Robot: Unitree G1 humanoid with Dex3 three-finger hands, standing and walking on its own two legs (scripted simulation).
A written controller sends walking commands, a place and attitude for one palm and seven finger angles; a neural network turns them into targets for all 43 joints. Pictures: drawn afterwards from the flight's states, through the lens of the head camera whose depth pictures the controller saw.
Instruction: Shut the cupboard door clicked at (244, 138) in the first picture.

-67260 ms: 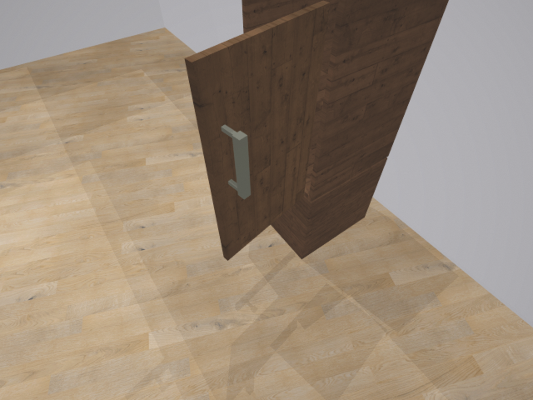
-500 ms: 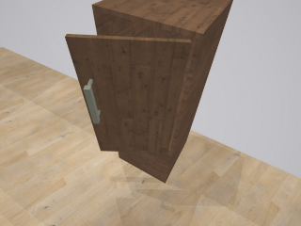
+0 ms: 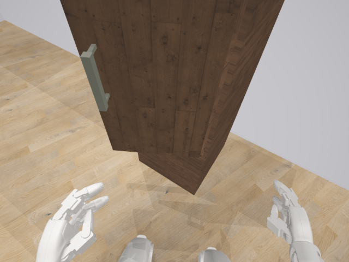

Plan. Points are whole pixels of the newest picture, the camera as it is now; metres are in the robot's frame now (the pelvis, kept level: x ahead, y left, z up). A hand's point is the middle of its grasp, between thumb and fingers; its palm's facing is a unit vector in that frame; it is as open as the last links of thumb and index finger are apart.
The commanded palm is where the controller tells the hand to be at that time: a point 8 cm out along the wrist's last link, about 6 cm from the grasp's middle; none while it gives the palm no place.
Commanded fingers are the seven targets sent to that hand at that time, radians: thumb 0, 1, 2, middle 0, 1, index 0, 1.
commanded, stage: raise the hand and make a fist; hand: left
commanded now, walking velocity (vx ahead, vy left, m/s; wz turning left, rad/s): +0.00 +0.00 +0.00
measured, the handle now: (98, 79) +0.49 +0.24 +0.12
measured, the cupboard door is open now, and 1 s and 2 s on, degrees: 29 29 29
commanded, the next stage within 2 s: bring the fist close to the handle in 1.50 s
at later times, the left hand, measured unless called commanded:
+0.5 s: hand (80, 205) +0.20 +0.20 +0.08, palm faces +0.03 -1.00 -0.04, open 3.8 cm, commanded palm +0.17 +0.24 +0.09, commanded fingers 0.00 0.90 0.90 -1.04 -1.22 -1.04 -1.22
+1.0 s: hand (76, 184) +0.23 +0.20 +0.11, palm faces +0.03 -1.00 -0.06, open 3.1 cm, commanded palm +0.21 +0.26 +0.12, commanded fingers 0.00 0.90 0.90 -1.30 -1.50 -1.30 -1.50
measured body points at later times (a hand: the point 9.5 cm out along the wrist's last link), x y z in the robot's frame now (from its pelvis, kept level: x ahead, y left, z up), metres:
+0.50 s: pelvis +0.01 +0.01 +0.01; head +0.07 +0.01 +0.46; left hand +0.20 +0.25 +0.08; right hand +0.17 -0.24 -0.07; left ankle +0.04 +0.14 -0.64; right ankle +0.01 -0.11 -0.64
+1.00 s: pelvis +0.02 +0.02 +0.03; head +0.05 +0.02 +0.48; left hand +0.22 +0.26 +0.12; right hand +0.21 -0.20 -0.03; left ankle +0.04 +0.14 -0.64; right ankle +0.01 -0.11 -0.64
